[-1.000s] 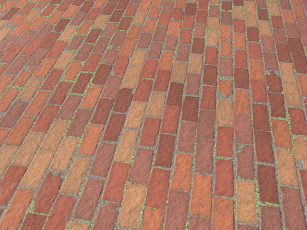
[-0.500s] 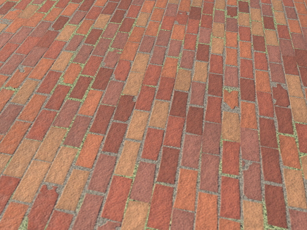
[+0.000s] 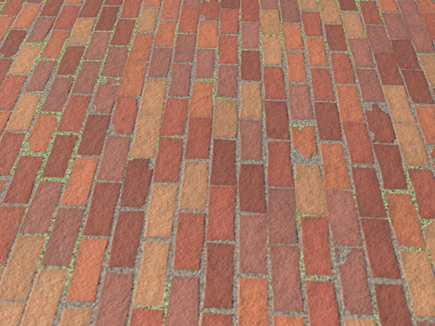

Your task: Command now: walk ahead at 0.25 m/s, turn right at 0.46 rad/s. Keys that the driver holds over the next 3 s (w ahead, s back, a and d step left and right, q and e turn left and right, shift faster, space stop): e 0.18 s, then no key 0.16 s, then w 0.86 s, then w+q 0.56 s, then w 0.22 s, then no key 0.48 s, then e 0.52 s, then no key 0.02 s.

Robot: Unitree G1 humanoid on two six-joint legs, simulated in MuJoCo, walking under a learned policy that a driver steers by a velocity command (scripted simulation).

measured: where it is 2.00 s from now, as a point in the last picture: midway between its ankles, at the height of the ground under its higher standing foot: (255, 187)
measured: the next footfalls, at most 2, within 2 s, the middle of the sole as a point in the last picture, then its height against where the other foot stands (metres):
left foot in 0.56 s outside the picture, level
right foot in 1.04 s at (268, 303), level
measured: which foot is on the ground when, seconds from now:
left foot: up 0.00-0.54, down 0.56-1.00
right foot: down 0.00-0.56, up 0.58-1.00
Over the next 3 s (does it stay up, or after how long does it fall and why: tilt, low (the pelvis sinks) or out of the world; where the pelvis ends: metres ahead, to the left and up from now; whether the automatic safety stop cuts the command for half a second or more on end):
stays up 1.01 -0.08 0.02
